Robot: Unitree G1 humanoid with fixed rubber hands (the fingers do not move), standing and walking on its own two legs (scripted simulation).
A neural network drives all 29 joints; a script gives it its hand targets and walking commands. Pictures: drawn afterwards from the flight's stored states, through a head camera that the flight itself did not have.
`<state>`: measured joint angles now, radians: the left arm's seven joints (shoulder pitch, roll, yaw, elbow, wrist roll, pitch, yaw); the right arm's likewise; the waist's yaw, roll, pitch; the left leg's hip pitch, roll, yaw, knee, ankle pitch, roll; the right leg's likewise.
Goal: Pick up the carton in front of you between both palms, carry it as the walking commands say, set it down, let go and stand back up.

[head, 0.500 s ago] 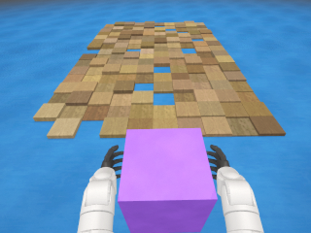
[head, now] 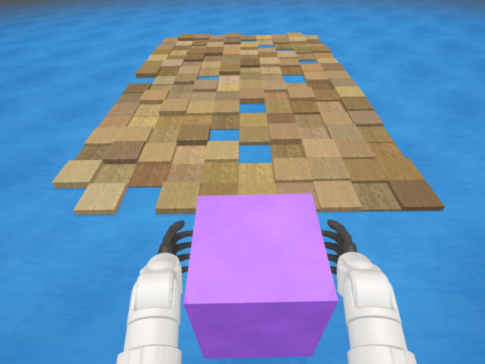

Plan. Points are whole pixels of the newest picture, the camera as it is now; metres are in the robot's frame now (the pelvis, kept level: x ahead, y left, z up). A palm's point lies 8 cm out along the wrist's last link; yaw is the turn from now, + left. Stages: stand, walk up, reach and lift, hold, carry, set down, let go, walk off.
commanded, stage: hold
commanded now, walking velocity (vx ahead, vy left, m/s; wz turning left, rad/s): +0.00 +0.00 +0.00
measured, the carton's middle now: (256, 278) +0.31 +0.00 -0.02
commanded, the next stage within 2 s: carry in 0.76 s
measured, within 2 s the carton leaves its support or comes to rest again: neither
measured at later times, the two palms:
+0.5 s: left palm (169, 262) +0.29 +0.15 +0.05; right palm (346, 261) +0.29 -0.15 +0.05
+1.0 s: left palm (166, 240) +0.32 +0.16 +0.07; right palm (340, 238) +0.32 -0.14 +0.07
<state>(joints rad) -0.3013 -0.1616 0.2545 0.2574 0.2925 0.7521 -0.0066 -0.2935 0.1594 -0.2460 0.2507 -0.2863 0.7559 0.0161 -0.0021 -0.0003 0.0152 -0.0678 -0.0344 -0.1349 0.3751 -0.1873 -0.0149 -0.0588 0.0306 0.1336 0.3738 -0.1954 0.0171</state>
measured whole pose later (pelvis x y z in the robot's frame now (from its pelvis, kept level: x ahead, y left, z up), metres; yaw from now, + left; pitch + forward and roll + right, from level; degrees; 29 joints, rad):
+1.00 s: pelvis +0.04 +0.01 -0.01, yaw -1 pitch +2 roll +0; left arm -0.19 -0.14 0.15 -0.05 0.18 0.88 0.04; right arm -0.19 0.14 -0.13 -0.06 -0.18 0.88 -0.04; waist 0.01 -0.01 -0.15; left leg -0.28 0.02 0.00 0.56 -0.32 -0.01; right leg -0.28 -0.03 0.04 0.59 -0.38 0.01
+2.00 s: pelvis +0.59 -0.05 +0.01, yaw +1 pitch +5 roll +2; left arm 0.13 -0.14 0.03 -0.50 0.01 1.08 0.13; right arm 0.16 0.14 -0.02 -0.53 -0.04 1.08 -0.13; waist 0.03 0.00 -0.14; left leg -0.61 0.11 0.13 0.73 -0.11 0.00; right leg -0.06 -0.03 -0.23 0.21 -0.23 -0.05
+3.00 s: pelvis +1.25 -0.04 +0.02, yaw +2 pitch +6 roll +0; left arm -0.43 -0.15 0.25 -0.13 0.00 0.92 0.17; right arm -0.42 0.15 -0.28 -0.15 -0.04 0.92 -0.19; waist 0.06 0.00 0.06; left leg -0.65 0.05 0.07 0.80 -0.29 0.03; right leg -0.23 -0.02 -0.15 0.43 -0.31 -0.05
